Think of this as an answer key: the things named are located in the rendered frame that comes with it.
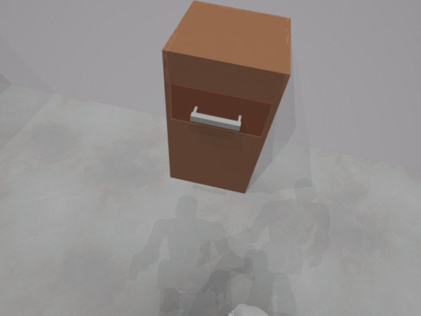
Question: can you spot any cabinet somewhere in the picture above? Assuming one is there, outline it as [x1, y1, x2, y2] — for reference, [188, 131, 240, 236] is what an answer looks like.
[162, 1, 291, 194]

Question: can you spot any handle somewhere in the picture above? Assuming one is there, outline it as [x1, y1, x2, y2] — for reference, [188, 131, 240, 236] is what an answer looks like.
[190, 107, 241, 131]

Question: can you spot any drawer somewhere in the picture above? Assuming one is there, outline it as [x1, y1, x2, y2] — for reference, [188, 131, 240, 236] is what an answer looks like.
[170, 83, 272, 137]

